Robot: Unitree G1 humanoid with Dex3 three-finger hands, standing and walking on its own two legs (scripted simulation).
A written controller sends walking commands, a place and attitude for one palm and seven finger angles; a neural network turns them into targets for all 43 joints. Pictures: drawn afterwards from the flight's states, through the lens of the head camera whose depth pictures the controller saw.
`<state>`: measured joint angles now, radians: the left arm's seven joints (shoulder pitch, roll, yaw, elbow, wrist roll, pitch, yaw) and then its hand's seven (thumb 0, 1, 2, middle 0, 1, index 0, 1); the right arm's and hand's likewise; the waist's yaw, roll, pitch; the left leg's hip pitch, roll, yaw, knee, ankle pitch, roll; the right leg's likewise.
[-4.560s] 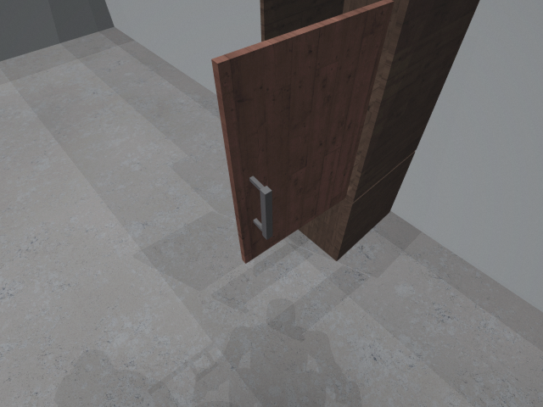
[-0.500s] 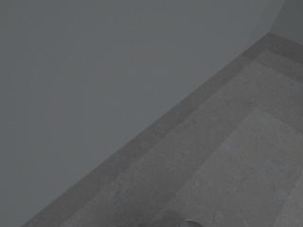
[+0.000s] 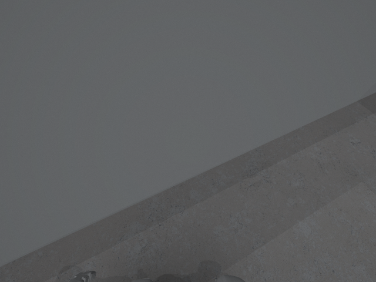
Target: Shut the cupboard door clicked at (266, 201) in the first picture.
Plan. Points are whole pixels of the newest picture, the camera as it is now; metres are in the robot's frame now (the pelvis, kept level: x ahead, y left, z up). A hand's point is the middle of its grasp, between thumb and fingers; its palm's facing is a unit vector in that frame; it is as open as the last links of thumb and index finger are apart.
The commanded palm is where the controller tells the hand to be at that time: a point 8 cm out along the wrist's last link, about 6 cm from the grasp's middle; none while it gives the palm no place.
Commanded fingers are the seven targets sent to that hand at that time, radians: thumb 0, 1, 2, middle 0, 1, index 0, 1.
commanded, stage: turn to face it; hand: left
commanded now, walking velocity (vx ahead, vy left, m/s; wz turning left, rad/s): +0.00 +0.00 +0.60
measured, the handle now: out of the picture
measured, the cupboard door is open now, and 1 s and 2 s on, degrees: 85 85 85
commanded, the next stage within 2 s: none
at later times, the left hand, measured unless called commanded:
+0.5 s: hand out of the picture +0.00 +0.12 -0.16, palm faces +0.36 -0.90 -0.25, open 7.4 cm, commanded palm none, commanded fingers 0.00 0.90 0.90 -0.20 -0.30 -0.20 -0.30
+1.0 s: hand out of the picture +0.04 +0.09 -0.14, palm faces +0.57 -0.77 -0.29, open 7.4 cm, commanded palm none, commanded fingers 0.00 0.90 0.90 -0.20 -0.30 -0.20 -0.30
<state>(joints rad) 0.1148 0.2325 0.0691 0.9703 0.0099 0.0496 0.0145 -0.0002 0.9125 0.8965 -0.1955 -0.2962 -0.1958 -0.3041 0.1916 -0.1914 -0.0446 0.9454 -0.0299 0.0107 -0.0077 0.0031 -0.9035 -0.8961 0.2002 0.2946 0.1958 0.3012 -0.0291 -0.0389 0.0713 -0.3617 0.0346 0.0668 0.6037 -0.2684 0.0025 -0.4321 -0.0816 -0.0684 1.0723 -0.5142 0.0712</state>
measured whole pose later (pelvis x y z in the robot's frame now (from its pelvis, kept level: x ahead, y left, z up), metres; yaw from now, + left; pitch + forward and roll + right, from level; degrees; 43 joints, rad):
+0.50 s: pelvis +0.04 -0.07 +0.01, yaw +20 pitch +1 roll +3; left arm 0.27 0.20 0.04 0.93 0.02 0.00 0.02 0.00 0.90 0.90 -0.20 -0.30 -0.20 -0.30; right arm 0.04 -0.25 -0.06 0.89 -0.01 0.07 0.03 0.01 -0.91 -0.90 0.20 0.29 0.19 0.30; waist 0.02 -0.05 0.14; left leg -0.35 0.00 0.11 0.67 -0.37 -0.04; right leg -0.19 -0.14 -0.28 0.59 -0.40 -0.02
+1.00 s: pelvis +0.09 -0.13 +0.01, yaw +38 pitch +1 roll +3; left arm 0.18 0.21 0.04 0.86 0.02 0.02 0.02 0.00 0.90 0.90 -0.20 -0.30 -0.20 -0.30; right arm 0.14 -0.26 -0.09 0.92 -0.02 0.09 0.03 0.01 -0.90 -0.90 0.20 0.29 0.20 0.30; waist -0.03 0.00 0.12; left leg -0.48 0.01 0.03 1.06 -0.48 -0.05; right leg -0.26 -0.12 -0.13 0.58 -0.33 0.00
